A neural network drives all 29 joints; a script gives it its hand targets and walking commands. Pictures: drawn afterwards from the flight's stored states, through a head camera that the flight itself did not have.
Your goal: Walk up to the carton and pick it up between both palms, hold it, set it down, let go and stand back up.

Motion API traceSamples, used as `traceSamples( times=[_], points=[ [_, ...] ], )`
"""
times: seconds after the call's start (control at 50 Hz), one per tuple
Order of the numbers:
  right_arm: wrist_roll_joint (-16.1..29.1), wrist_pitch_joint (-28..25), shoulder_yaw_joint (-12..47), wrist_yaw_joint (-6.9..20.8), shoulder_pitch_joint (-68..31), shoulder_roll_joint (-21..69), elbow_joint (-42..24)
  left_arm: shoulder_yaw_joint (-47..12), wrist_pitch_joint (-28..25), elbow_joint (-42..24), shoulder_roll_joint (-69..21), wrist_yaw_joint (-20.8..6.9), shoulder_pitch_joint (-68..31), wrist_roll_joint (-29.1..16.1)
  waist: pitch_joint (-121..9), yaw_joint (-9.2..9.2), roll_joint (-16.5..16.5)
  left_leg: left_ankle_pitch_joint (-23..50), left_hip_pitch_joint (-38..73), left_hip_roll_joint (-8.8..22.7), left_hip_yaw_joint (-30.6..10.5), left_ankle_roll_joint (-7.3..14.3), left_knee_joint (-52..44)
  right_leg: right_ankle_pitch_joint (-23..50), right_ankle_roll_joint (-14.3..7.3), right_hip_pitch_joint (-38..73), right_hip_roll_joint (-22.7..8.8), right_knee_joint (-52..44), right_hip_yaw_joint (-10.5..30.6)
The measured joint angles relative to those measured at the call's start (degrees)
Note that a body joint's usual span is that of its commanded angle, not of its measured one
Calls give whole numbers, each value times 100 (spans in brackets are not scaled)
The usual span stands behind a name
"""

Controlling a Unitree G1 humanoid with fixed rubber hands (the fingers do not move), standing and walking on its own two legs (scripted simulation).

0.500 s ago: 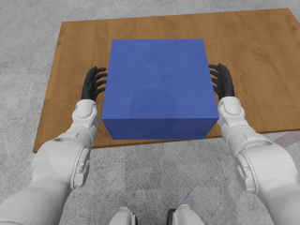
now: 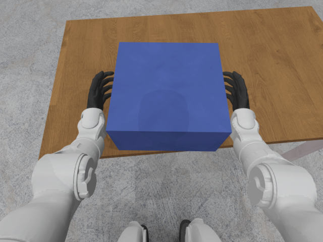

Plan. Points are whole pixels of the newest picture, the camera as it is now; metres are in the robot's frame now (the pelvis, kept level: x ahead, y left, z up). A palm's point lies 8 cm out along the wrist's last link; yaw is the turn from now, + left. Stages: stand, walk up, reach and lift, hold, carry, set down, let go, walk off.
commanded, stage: reach and lift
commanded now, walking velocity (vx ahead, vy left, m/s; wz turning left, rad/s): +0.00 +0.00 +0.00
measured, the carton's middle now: (167, 97) +0.49 -0.01 -0.01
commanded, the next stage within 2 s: none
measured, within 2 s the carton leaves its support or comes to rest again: leaves its support in 1.54 s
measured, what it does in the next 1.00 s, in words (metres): stands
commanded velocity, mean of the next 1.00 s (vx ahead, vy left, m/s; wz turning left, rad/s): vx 0.00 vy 0.00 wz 0.00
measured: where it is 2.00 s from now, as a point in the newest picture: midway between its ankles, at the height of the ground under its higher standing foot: outside the picture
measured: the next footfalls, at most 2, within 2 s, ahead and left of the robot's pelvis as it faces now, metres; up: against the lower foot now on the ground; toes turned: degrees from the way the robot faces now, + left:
none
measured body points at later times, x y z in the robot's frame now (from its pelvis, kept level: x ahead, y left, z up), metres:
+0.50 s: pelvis +0.02 +0.02 +0.02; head +0.17 +0.02 +0.45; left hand +0.46 +0.18 +0.01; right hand +0.45 -0.19 +0.01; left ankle +0.01 +0.12 -0.69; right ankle +0.03 -0.10 -0.69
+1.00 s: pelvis +0.02 +0.01 +0.02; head +0.17 +0.02 +0.45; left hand +0.46 +0.18 +0.02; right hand +0.44 -0.19 +0.02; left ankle +0.01 +0.12 -0.69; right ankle +0.03 -0.10 -0.69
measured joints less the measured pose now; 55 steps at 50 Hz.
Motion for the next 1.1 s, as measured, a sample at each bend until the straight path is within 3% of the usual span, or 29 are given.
traceSamples(
  times=[0.1, 0.2, 0.4, 0.66, 1.1],
  points=[
    [-723, -316, -755, 134, 255, 126, -125, 531, -389, 50, -92, -12, 225, 439, 100, -23, 79, 39, 304, -22, 13, 54, -242, 69, 49, 326, -8, -284, 9],
    [-1037, -454, -1057, 214, 387, 122, -139, 759, -454, -25, -191, 13, 364, 674, 158, -16, 87, 82, 513, -48, 59, 99, -476, 126, 98, 530, -23, -527, 52],
    [-953, -839, -987, 262, 538, 27, 41, 737, -788, -110, -366, 70, 583, 625, 176, 35, 79, 67, 653, -9, 99, 135, -632, 211, 143, 719, 28, -828, 87],
    [-1038, -948, -1084, 264, 516, -23, 105, 700, -767, -366, -438, 163, 649, 718, 206, 38, 59, 154, 642, -2, 69, 131, -752, 329, 138, 757, 43, -1028, 55],
    [-1148, -1699, -1021, -70, 630, -52, 466, 542, -985, -432, -448, 130, 729, 710, 74, 140, -24, 442, 563, 49, 50, 86, -1125, 675, 103, 734, 112, -1518, 29]
  ],
)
